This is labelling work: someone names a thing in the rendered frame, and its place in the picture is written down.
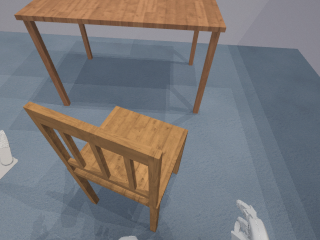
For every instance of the table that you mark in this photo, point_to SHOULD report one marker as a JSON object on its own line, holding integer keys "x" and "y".
{"x": 191, "y": 15}

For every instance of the robot right hand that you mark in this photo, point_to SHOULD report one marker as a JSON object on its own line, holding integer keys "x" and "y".
{"x": 254, "y": 229}

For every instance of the chair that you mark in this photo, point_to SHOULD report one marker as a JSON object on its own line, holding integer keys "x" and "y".
{"x": 131, "y": 154}

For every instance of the robot left hand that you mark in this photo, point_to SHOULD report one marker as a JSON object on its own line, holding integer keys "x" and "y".
{"x": 6, "y": 159}

